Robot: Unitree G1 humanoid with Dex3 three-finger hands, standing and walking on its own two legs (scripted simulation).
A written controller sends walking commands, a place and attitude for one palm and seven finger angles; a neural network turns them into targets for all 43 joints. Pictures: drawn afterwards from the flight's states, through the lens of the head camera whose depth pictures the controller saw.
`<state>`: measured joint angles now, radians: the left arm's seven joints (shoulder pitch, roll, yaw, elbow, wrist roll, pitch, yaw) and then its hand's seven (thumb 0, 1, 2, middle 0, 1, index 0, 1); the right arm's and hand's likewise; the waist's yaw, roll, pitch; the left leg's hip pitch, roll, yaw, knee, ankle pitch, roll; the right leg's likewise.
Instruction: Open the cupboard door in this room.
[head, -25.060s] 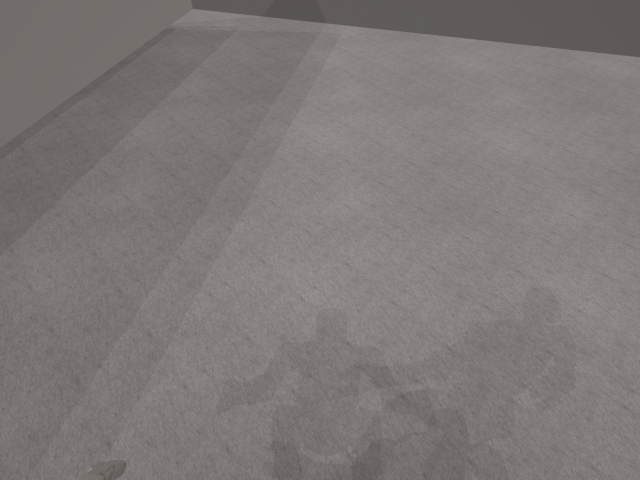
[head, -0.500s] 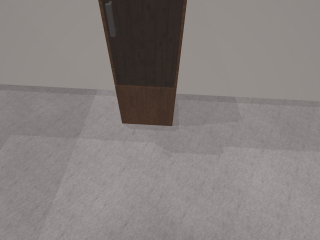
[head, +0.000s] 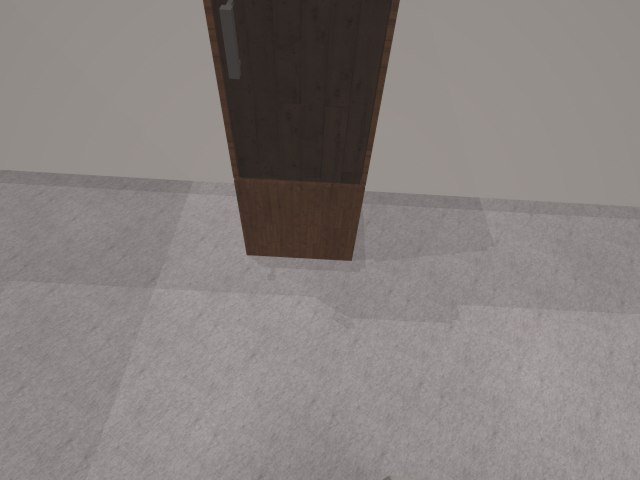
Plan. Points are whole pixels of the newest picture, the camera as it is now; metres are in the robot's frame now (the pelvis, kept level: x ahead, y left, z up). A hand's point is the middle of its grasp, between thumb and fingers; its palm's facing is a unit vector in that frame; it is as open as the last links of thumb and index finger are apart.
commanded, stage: take the last steps up to it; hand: left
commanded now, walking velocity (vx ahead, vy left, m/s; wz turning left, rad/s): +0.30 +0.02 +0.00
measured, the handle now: (232, 39) +0.93 +0.24 +0.09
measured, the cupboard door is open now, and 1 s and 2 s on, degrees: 0 0 0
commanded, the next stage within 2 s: come to a stop and stand still in 0.74 s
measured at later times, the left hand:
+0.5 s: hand (228, 395) +0.27 +0.15 -0.17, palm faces +0.09 -0.97 -0.23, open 7.2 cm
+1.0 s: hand (211, 381) +0.29 +0.19 -0.18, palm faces +0.13 -0.98 -0.16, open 7.4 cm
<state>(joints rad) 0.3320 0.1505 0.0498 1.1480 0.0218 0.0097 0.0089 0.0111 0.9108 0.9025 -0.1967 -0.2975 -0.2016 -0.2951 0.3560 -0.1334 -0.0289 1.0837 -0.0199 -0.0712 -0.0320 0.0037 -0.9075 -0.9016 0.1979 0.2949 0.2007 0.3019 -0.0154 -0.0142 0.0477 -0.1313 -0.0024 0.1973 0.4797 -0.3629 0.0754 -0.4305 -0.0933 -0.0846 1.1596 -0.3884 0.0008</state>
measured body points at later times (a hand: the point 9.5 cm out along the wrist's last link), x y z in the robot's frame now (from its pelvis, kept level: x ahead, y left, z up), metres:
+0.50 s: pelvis +0.20 -0.03 -0.01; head +0.23 -0.04 +0.44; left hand +0.26 +0.21 -0.15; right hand +0.19 -0.25 -0.17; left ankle +0.12 +0.10 -0.63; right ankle +0.25 -0.08 -0.74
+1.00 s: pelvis +0.36 +0.03 +0.00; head +0.39 +0.05 +0.45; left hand +0.28 +0.24 -0.16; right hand +0.47 -0.16 -0.15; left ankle +0.38 +0.13 -0.74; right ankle +0.29 -0.09 -0.70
